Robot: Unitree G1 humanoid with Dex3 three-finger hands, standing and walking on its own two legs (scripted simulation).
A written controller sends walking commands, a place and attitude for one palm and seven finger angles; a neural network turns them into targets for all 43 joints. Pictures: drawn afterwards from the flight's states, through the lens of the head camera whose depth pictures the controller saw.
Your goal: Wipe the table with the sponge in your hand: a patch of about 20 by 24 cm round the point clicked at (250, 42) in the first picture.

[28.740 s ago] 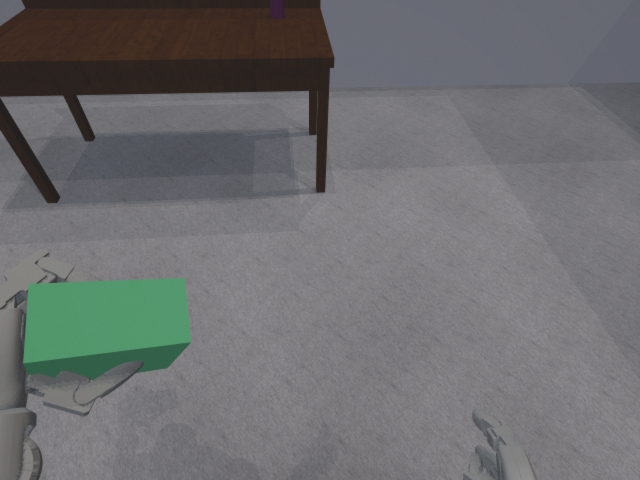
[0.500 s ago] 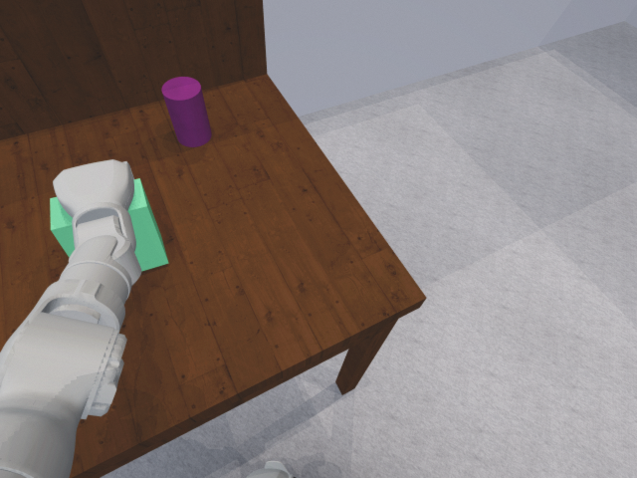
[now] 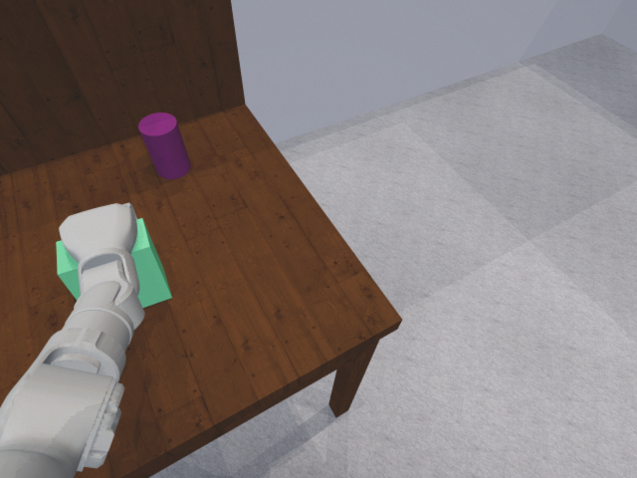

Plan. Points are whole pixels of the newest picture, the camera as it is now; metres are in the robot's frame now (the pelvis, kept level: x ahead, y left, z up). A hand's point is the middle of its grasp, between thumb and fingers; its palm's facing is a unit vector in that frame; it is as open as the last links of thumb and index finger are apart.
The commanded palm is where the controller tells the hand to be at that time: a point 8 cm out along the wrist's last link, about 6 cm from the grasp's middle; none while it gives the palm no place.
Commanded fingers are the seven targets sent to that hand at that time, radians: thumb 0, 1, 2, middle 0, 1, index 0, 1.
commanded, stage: wipe back along the middle lane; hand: left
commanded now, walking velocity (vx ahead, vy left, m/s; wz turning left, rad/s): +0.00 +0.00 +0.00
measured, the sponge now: (123, 280) +0.40 +0.30 -0.05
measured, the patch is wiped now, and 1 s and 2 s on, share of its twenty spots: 0.50 0.70 0.80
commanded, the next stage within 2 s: none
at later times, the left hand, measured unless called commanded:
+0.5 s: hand (125, 287) +0.36 +0.27 +0.00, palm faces -0.07 +0.00 -1.00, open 10.0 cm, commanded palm +0.32 +0.24 +0.02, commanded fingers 0.00 0.10 1.30 -1.20 -1.60 -1.20 -1.60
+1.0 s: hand (136, 312) +0.33 +0.24 +0.00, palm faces -0.06 -0.01 -1.00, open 10.0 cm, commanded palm +0.28 +0.21 +0.02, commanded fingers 0.00 0.10 1.30 -1.20 -1.60 -1.20 -1.60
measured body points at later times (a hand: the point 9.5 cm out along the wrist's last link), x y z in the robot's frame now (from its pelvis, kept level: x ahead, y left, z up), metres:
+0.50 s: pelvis -0.01 +0.01 +0.00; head +0.02 +0.01 +0.45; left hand +0.36 +0.26 +0.05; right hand +0.13 -0.23 -0.12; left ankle -0.01 +0.07 -0.72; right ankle -0.04 -0.10 -0.72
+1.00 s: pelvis -0.01 +0.01 +0.00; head -0.01 +0.00 +0.45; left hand +0.33 +0.24 +0.05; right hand +0.15 -0.23 -0.11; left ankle -0.01 +0.07 -0.72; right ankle -0.04 -0.10 -0.72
